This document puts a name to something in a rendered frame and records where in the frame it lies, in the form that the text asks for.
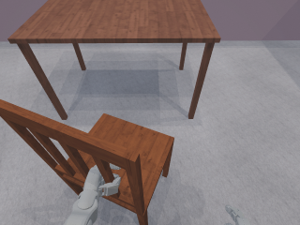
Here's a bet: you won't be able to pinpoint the chair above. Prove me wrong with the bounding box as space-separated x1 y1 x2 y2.
0 99 174 225

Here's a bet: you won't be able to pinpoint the robot left forearm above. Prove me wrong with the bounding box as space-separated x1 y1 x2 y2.
63 189 99 225

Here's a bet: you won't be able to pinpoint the robot left hand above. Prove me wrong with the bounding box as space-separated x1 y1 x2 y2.
83 163 121 197

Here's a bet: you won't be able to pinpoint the table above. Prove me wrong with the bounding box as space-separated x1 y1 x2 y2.
7 0 221 120

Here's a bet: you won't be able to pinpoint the robot right hand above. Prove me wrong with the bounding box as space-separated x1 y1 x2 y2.
224 204 251 225

